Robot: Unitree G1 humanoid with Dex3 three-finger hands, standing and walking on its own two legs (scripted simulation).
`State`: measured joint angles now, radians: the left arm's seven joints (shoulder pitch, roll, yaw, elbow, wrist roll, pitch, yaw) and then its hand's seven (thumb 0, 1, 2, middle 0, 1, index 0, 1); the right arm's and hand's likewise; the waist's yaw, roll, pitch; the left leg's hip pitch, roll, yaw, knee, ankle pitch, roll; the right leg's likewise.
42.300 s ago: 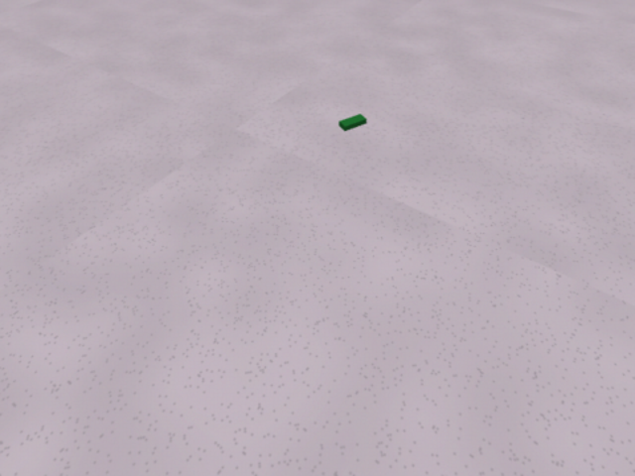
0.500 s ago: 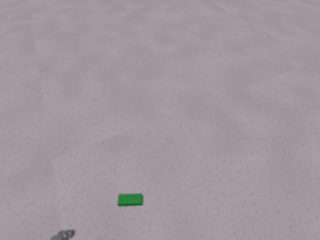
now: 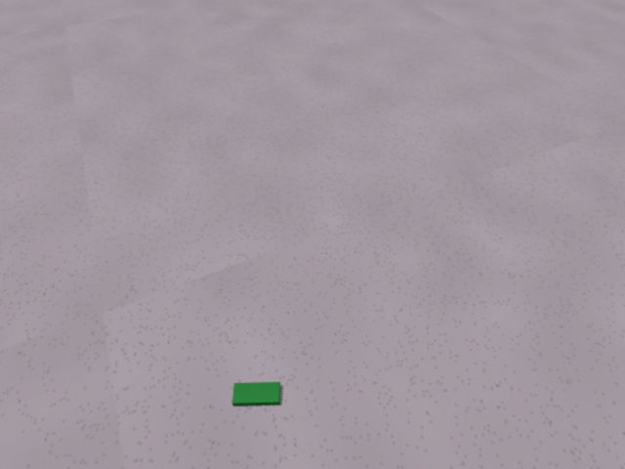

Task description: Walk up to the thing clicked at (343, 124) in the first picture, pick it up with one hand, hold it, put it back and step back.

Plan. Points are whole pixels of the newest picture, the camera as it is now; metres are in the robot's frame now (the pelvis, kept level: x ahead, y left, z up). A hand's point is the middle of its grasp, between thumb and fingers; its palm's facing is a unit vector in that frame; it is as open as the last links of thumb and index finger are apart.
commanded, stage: stand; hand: left
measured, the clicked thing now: (257, 393) +0.45 +0.21 -0.77
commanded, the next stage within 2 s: none
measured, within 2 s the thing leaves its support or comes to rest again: neither
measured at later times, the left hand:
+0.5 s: hand out of the picture +0.10 +0.25 -0.16, palm faces -0.04 -0.94 -0.33, open 7.4 cm
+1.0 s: hand out of the picture +0.08 +0.25 -0.16, palm faces -0.04 -0.94 -0.34, open 7.4 cm
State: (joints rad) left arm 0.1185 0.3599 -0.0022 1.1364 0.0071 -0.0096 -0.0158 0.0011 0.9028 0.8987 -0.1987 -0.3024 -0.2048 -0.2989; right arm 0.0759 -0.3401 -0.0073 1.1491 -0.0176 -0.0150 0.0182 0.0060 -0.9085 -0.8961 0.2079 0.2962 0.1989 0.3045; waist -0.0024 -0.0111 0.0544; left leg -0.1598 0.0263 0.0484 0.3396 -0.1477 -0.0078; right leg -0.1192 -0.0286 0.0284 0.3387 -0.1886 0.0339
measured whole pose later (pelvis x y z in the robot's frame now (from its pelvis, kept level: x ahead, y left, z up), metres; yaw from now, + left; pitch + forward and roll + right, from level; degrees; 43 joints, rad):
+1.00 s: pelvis +0.01 +0.00 +0.00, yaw +0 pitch -2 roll +0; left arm 0.12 0.36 -0.01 1.12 0.01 -0.01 -0.01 0.00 0.90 0.90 -0.20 -0.30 -0.21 -0.30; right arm 0.09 -0.35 0.00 1.15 -0.01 -0.01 0.01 0.01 -0.91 -0.90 0.21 0.30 0.20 0.30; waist -0.01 -0.01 0.06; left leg -0.13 0.03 0.04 0.32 -0.16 -0.02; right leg -0.09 -0.02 0.02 0.32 -0.20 0.03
